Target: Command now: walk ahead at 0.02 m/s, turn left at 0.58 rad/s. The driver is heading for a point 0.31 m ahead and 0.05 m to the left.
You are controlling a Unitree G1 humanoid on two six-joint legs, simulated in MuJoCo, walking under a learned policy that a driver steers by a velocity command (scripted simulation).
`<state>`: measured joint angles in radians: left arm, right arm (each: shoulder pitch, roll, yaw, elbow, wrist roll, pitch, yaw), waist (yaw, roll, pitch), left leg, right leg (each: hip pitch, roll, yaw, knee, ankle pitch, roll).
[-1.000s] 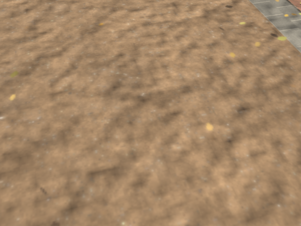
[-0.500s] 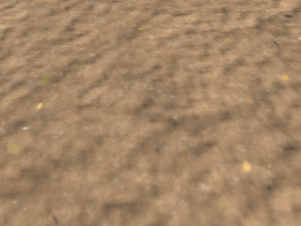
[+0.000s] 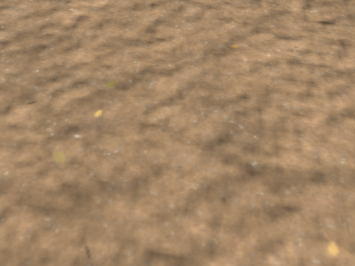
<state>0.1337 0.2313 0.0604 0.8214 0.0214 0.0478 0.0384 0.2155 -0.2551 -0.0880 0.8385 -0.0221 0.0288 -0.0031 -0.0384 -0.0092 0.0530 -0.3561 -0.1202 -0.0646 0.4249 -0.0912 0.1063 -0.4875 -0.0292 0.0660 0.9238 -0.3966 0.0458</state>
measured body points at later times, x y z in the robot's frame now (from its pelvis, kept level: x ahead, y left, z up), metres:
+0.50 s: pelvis +0.00 -0.04 +0.01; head +0.04 -0.05 +0.45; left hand +0.02 +0.25 -0.09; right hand +0.19 -0.27 -0.12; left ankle -0.06 +0.08 -0.68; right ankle +0.01 -0.14 -0.74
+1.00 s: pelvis -0.02 -0.01 +0.00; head +0.00 +0.01 +0.45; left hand -0.07 +0.27 -0.13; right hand +0.21 -0.17 -0.11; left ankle -0.06 +0.06 -0.74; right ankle +0.04 -0.12 -0.72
